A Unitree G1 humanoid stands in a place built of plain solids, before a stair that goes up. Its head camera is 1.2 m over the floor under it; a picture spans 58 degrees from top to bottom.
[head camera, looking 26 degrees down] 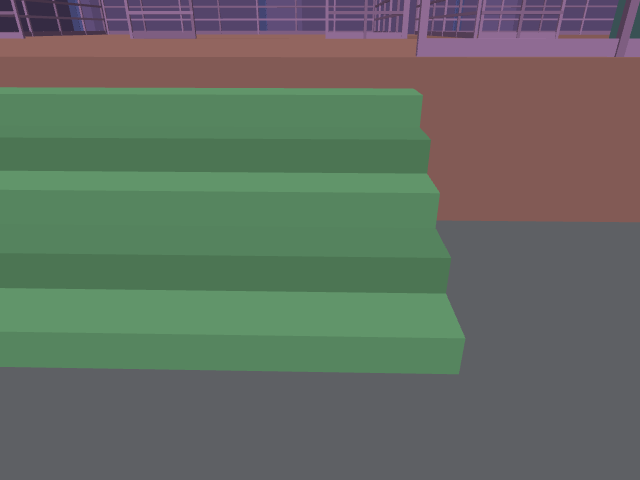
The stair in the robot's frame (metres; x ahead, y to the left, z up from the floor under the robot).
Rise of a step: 0.17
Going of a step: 0.30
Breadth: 2.60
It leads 1 degrees to the right of straight ahead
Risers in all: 6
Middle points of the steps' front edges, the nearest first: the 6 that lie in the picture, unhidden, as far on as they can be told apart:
1.30 0.76 0.18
1.60 0.75 0.35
1.90 0.75 0.53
2.20 0.74 0.70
2.50 0.73 0.88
2.80 0.73 1.05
